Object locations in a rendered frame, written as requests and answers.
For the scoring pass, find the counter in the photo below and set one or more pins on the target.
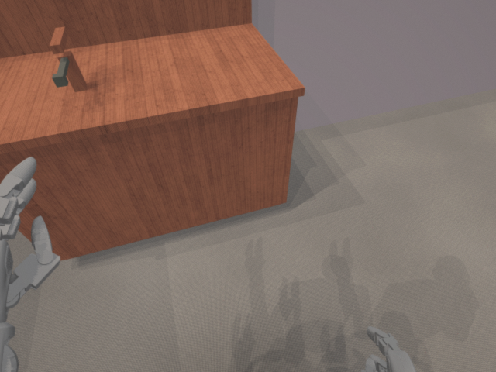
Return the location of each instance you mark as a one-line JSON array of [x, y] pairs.
[[177, 113]]

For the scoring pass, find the robot left forearm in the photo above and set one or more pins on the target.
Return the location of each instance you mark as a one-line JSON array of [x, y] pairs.
[[8, 359]]

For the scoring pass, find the tap lever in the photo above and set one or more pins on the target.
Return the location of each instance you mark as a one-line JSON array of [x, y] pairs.
[[60, 79]]

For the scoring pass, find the right robot hand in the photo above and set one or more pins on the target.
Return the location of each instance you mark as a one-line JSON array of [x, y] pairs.
[[396, 359]]

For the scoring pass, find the left robot hand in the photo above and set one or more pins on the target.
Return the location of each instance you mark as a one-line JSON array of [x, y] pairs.
[[16, 190]]

